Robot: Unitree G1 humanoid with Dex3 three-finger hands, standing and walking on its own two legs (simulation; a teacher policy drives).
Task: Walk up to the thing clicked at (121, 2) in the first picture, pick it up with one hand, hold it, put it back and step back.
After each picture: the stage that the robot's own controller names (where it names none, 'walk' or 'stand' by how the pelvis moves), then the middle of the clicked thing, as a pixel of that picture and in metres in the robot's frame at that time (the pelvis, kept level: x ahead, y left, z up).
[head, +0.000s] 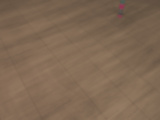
stand; (121, 8) +2.17 -0.58 -0.65
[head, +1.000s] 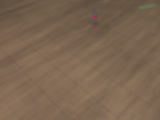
walk; (94, 18) +2.10 -0.05 -0.62
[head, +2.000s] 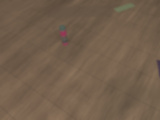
walk; (63, 35) +1.43 +0.32 -0.65
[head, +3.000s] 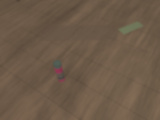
walk; (59, 71) +0.90 +0.28 -0.65
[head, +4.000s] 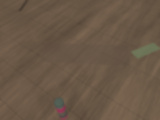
walk; (61, 109) +0.54 +0.23 -0.65
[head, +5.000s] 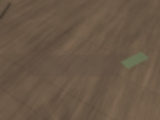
stand; out of the picture +0.39 +0.21 -0.65
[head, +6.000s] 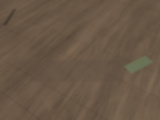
stand; out of the picture +0.37 +0.21 -0.66
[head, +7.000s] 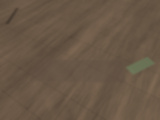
stand; out of the picture +0.37 +0.21 -0.66
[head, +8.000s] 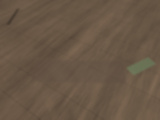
stand; out of the picture +0.36 +0.22 -0.66
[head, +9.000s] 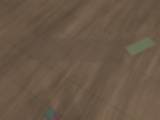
go down; (52, 118) +0.39 +0.21 -0.64
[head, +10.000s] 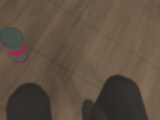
go down; (17, 49) +0.48 +0.22 -0.24
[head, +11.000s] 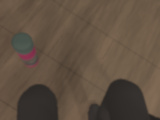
close in; (27, 52) +0.47 +0.21 -0.26
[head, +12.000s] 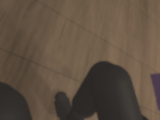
close in; out of the picture +0.46 +0.27 -0.17
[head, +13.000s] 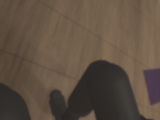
close; out of the picture +0.45 +0.28 -0.17
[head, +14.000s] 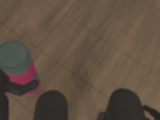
lift; (23, 73) +0.35 +0.21 -0.03
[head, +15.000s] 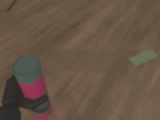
hold; (35, 91) +0.32 +0.17 +0.04
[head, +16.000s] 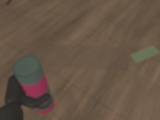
hold; (37, 89) +0.32 +0.16 +0.03
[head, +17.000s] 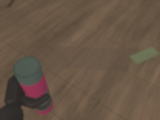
hold; (37, 89) +0.32 +0.17 +0.03
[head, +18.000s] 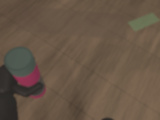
crouch; (29, 77) +0.37 +0.18 -0.03
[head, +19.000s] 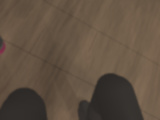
lower; out of the picture +0.49 +0.24 -0.07
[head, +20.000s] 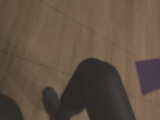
lower; out of the picture +0.48 +0.30 -0.18
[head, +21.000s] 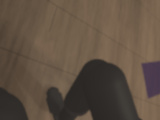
lower; out of the picture +0.46 +0.30 -0.18
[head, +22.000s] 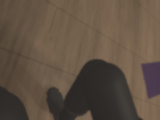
lower; out of the picture +0.46 +0.29 -0.18
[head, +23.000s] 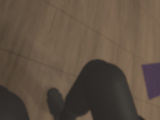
lower; out of the picture +0.45 +0.29 -0.17
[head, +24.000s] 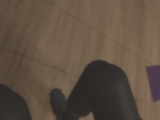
open; out of the picture +0.45 +0.28 -0.17
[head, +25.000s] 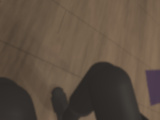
stand; out of the picture +0.44 +0.28 -0.18
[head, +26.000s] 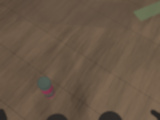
stand; (47, 88) +0.43 +0.20 -0.46
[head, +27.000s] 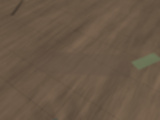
stand; out of the picture +0.40 +0.18 -0.60
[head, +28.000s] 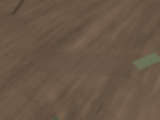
stand; out of the picture +0.40 +0.18 -0.60
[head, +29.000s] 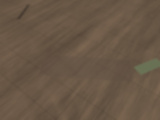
stand; out of the picture +0.40 +0.18 -0.64
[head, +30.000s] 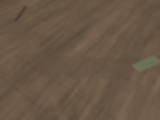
stand; out of the picture +0.40 +0.20 -0.66
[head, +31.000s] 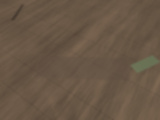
stand; out of the picture +0.37 +0.20 -0.66
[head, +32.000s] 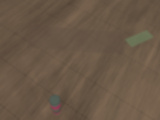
walk; (55, 105) +0.44 +0.15 -0.64
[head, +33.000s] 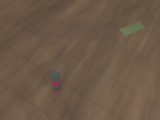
walk; (55, 82) +0.63 +0.18 -0.64
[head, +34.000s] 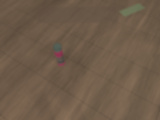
walk; (59, 55) +0.93 +0.27 -0.62
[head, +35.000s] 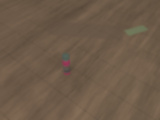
stand; (66, 64) +1.00 +0.17 -0.65
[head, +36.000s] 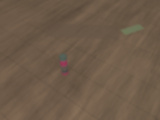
stand; (64, 64) +1.02 +0.20 -0.66
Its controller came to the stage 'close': yes
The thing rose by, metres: 0.67
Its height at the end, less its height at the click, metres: +0.00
